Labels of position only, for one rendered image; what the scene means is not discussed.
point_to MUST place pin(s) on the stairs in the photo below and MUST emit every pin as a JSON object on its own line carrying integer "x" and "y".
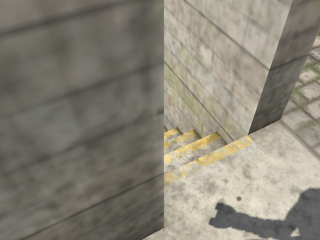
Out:
{"x": 181, "y": 149}

